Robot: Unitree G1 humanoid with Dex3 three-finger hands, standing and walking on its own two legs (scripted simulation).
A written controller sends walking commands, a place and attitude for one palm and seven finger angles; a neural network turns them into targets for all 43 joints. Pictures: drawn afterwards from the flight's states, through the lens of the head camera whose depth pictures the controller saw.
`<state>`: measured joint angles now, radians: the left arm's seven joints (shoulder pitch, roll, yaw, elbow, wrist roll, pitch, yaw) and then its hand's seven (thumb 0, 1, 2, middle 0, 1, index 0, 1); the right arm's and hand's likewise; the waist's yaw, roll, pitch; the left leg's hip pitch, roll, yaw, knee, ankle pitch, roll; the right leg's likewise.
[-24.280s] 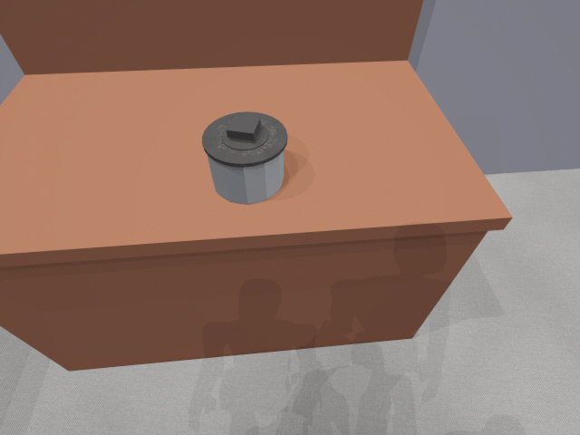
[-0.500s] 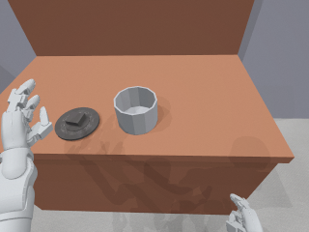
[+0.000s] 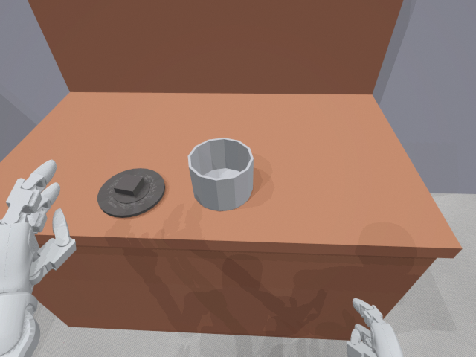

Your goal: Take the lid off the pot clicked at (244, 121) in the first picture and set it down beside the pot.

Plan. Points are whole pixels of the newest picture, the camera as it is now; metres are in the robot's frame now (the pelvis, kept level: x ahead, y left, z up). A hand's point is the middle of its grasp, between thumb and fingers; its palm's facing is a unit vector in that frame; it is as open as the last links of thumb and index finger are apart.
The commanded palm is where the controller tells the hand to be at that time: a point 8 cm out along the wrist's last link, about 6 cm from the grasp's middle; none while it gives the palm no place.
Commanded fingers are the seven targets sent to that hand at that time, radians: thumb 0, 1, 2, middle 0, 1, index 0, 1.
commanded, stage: draw the hand back to the body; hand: left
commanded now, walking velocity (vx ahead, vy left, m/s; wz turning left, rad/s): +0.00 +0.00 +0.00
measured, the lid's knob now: (129, 184) +0.50 +0.34 -0.03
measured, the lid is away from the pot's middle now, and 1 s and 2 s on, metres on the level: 0.23 0.23 0.23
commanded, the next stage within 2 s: step back with the hand held close in 0.26 s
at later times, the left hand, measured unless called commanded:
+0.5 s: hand (31, 257) +0.18 +0.27 +0.17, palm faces +0.40 -0.82 -0.41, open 7.4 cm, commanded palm +0.12 +0.30 +0.17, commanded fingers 0.00 0.90 0.90 -0.20 -0.30 -0.20 -0.30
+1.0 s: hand (25, 296) +0.14 +0.27 +0.15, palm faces +0.29 -0.83 -0.47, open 7.4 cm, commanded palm +0.08 +0.32 +0.17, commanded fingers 0.00 0.90 0.90 -0.20 -0.30 -0.20 -0.30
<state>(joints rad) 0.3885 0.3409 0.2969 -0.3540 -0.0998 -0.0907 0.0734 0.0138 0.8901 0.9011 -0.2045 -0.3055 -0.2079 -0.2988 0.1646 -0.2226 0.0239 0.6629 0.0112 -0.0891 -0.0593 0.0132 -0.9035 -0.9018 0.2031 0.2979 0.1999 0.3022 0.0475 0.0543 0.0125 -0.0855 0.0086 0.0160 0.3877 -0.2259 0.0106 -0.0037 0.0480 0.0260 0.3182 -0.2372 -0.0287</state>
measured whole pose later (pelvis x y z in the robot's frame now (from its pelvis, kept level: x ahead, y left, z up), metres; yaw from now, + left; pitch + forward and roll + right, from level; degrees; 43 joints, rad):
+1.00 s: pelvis -0.06 +0.04 -0.02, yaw -1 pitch +0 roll -2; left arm 0.63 0.39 0.38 -0.62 -0.05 -0.21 0.10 0.01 0.89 0.90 -0.21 -0.31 -0.21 -0.30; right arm 0.23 -0.20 -0.01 0.53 0.03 -0.05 -0.04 0.01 -0.90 -0.90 0.20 0.30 0.20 0.30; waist -0.01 0.03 0.03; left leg -0.39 -0.01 0.05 0.63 -0.27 0.06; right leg -0.30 0.01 -0.01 0.56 -0.27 0.02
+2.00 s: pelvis -0.20 +0.07 -0.01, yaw -5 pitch +4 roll -4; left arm 0.64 0.49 0.39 -0.68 -0.06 -0.26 0.10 0.01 0.89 0.90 -0.21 -0.31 -0.21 -0.30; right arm 0.22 -0.14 0.02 0.58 -0.03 -0.13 -0.04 0.01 -0.90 -0.90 0.21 0.30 0.20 0.30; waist 0.00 -0.03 -0.02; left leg -0.46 0.02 0.03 0.36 0.03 0.07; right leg -0.12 0.06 0.01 0.38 -0.36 -0.03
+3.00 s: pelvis -0.31 +0.16 -0.02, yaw -1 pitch +0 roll -1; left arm 0.25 0.27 0.08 0.59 0.03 0.07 0.02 0.00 0.91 0.90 -0.19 -0.30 -0.19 -0.30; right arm 0.16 -0.23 -0.02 0.83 -0.01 -0.01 0.01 0.01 -0.90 -0.90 0.21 0.30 0.20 0.30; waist -0.02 0.01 -0.01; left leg -0.36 -0.04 -0.01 0.64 -0.28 0.05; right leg -0.28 -0.05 -0.06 0.61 -0.33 0.03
